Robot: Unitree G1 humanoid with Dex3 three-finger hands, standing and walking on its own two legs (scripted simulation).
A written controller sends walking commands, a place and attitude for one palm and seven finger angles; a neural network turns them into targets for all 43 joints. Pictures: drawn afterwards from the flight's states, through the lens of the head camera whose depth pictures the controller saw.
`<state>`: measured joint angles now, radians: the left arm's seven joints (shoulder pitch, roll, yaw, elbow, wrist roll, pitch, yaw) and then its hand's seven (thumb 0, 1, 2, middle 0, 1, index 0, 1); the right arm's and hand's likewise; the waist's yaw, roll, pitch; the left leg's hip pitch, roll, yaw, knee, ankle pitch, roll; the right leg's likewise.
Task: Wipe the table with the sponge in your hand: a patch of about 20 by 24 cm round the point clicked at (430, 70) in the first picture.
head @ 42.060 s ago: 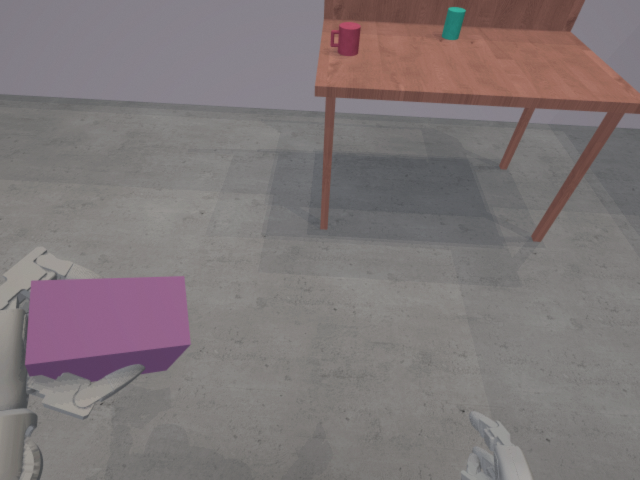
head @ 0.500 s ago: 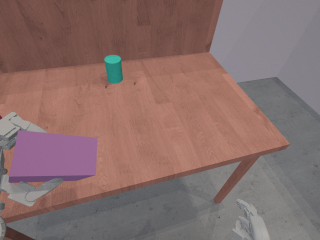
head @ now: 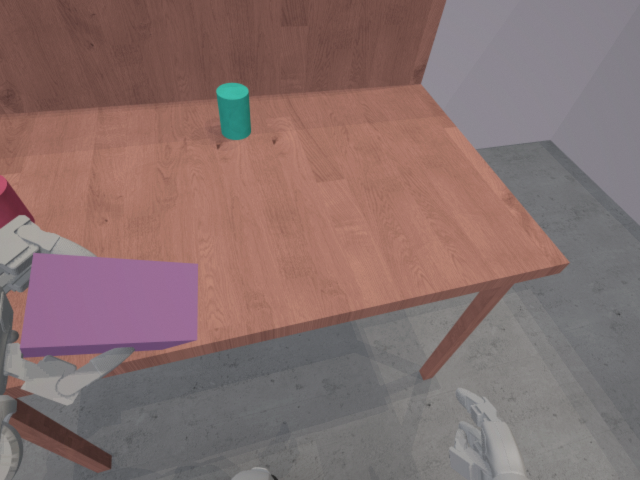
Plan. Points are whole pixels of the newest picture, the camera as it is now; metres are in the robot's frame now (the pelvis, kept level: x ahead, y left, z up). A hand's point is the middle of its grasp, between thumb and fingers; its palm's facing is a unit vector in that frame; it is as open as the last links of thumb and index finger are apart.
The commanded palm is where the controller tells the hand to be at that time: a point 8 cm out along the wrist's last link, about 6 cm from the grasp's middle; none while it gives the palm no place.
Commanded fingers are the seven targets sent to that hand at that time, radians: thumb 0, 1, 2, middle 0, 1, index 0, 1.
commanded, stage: step back with the hand held close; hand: left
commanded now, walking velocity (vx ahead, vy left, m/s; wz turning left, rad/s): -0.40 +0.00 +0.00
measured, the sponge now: (134, 310) +0.23 +0.21 +0.15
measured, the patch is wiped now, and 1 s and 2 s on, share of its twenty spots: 1.00 1.00 1.00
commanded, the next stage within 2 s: stop stepping back and stand still in 0.32 s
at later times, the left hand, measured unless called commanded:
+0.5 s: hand out of the picture +0.06 +0.23 +0.17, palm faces +0.36 -0.86 -0.36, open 10.4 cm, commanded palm +0.01 +0.27 +0.19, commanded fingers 0.00 0.10 1.30 -1.20 -1.60 -1.20 -1.60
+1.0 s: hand out of the picture -0.10 +0.23 +0.17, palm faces +0.47 -0.82 -0.34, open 10.4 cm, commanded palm -0.15 +0.26 +0.19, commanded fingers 0.00 0.10 1.30 -1.20 -1.60 -1.20 -1.60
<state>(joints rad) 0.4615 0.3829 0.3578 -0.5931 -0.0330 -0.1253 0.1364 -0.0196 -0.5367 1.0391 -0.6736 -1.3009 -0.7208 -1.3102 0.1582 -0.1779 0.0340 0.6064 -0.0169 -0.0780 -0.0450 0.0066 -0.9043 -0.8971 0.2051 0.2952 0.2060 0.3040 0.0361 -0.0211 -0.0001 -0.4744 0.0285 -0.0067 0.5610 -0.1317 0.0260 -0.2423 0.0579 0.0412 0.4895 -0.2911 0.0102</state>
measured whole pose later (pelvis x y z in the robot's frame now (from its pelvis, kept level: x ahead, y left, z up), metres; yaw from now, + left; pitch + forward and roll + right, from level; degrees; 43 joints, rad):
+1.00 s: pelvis -0.30 -0.03 -0.02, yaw +4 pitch -2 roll +0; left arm 0.42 0.38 0.35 -0.41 -0.04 -0.13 0.10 -0.02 -0.54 1.04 -0.68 -1.30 -0.72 -1.31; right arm 0.35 -0.20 0.03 0.67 0.03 -0.15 -0.04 0.01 -0.91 -0.90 0.20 0.29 0.20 0.30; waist -0.02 -0.02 -0.12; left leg -0.29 0.04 0.01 0.73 -0.41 0.00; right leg -0.44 -0.02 -0.07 0.85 -0.33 0.01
